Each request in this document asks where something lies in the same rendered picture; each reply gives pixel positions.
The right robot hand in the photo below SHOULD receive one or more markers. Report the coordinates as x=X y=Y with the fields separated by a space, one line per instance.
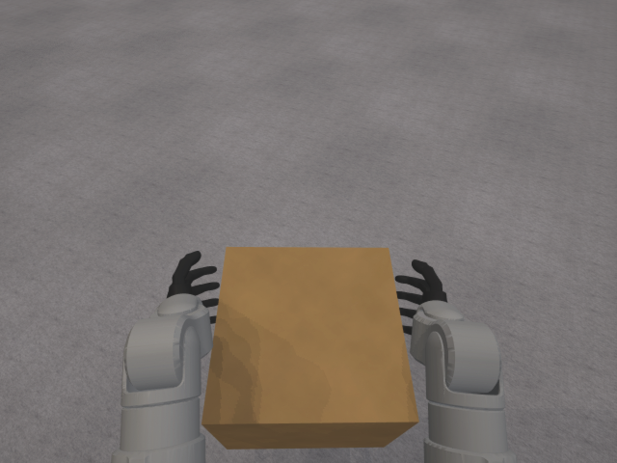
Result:
x=431 y=287

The carton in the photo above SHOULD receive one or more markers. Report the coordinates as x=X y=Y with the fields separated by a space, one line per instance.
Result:
x=308 y=351

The left robot forearm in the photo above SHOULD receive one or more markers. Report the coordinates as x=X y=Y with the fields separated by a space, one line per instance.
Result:
x=161 y=382

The right robot forearm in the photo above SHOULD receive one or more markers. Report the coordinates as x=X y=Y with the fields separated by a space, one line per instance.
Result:
x=464 y=386

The left robot hand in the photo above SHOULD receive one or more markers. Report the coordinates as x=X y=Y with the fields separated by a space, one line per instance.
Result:
x=183 y=277

